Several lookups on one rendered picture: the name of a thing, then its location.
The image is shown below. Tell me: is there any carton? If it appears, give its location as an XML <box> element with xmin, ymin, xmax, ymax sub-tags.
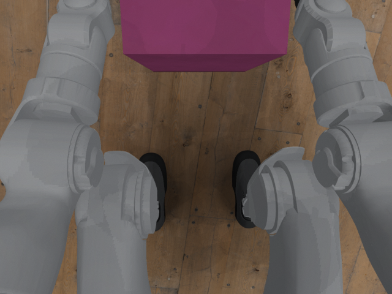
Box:
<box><xmin>120</xmin><ymin>0</ymin><xmax>291</xmax><ymax>72</ymax></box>

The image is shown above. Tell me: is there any left robot upper arm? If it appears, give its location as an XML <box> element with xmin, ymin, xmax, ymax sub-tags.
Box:
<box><xmin>0</xmin><ymin>119</ymin><xmax>104</xmax><ymax>294</ymax></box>

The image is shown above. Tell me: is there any right robot upper arm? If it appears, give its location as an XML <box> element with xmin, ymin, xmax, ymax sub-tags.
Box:
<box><xmin>312</xmin><ymin>121</ymin><xmax>392</xmax><ymax>294</ymax></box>

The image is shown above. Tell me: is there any robot right forearm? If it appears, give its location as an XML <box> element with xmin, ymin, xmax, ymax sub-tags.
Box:
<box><xmin>293</xmin><ymin>0</ymin><xmax>392</xmax><ymax>128</ymax></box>

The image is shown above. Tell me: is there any left robot foot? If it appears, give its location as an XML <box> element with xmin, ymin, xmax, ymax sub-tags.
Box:
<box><xmin>139</xmin><ymin>153</ymin><xmax>167</xmax><ymax>232</ymax></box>

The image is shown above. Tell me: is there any robot left forearm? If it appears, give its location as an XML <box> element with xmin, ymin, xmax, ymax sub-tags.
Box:
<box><xmin>0</xmin><ymin>0</ymin><xmax>115</xmax><ymax>181</ymax></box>

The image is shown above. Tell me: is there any right robot foot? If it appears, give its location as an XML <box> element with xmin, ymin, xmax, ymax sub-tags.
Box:
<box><xmin>232</xmin><ymin>150</ymin><xmax>261</xmax><ymax>228</ymax></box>

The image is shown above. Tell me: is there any robot foot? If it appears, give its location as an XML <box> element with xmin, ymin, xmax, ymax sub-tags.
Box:
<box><xmin>232</xmin><ymin>150</ymin><xmax>261</xmax><ymax>228</ymax></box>
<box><xmin>139</xmin><ymin>153</ymin><xmax>167</xmax><ymax>232</ymax></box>

